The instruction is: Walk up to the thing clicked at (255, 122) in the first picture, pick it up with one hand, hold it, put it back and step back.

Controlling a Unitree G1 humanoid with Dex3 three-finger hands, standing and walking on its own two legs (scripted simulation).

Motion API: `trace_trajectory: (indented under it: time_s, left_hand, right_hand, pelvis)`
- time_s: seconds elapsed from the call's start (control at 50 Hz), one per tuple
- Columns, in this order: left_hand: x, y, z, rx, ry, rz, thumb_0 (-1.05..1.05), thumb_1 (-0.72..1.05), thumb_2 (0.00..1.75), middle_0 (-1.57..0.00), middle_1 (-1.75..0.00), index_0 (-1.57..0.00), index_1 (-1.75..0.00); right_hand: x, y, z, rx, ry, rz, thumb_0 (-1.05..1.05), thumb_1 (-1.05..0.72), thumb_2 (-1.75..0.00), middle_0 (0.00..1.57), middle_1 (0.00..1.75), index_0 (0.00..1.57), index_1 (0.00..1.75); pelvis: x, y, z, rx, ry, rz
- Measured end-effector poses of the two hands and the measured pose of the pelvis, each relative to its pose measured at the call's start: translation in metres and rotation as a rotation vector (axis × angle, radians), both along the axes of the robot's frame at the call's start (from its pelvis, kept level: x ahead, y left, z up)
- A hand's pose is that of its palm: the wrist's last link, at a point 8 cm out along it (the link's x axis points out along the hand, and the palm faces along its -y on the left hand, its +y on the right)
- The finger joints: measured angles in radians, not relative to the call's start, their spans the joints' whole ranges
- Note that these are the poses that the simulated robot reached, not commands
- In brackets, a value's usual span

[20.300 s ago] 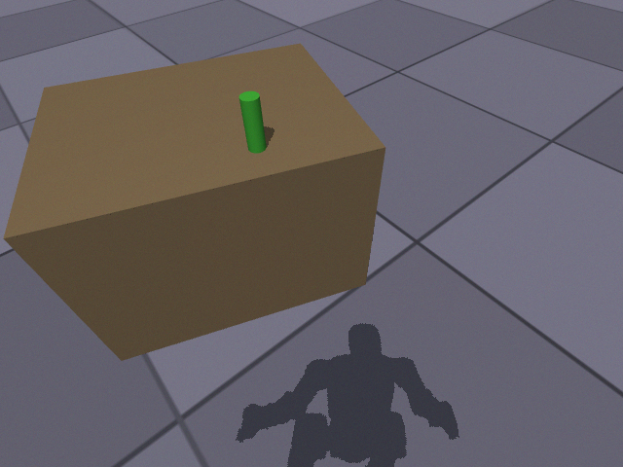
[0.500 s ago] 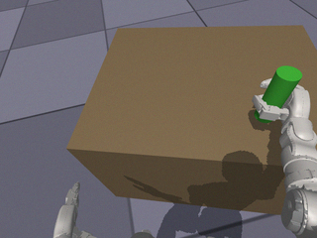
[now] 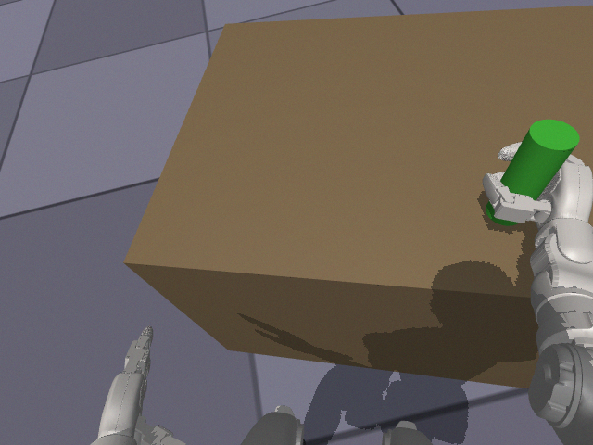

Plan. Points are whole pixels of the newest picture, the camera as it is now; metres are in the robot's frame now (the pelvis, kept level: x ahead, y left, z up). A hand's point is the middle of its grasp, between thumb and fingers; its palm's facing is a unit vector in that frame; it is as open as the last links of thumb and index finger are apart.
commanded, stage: lower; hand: right
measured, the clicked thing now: (525, 178) +0.46 -0.22 +0.06
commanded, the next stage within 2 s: loosen in 0.80 s
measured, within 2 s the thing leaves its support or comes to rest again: rests again in 0.64 s
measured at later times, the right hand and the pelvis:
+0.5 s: hand (504, 196) +0.47 -0.21 +0.02, palm faces +0.19 +0.98 +0.02, open 6.6 cm; pelvis -0.01 +0.00 -0.02, yaw +0 degrees
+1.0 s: hand (502, 202) +0.47 -0.22 +0.00, palm faces +0.20 +0.98 +0.03, open 6.6 cm; pelvis -0.01 +0.00 -0.03, yaw +0 degrees
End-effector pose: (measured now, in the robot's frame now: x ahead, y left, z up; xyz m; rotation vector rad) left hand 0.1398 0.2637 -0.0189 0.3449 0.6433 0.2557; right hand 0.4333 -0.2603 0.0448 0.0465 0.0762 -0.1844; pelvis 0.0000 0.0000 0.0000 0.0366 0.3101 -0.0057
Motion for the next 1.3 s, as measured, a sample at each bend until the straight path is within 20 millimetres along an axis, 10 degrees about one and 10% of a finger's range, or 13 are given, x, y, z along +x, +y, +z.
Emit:
trace_trajectory:
  time_s: [0.98, 1.3]
  left_hand:
    - [-0.004, -0.002, -0.004, 0.063, -0.015, -0.040, -0.01, -0.53, 0.05, -0.06, -0.05, -0.06, -0.05]
    - [-0.012, 0.000, -0.004, 0.066, -0.011, -0.034, -0.01, -0.51, 0.05, -0.06, -0.06, -0.07, -0.05]
  right_hand:
    - [0.007, -0.005, -0.048, -0.016, -0.021, -0.013, -0.04, 0.00, -1.11, 0.91, 1.08, 0.94, 1.10]
    - [0.007, -0.005, -0.047, -0.025, -0.020, -0.013, -0.01, 0.08, -0.62, 0.97, 0.81, 1.00, 0.82]
  pelvis:
    - [-0.007, 0.001, -0.033, 0.020, 0.079, -0.008]
    - [-0.013, 0.002, -0.037, 0.020, 0.079, -0.008]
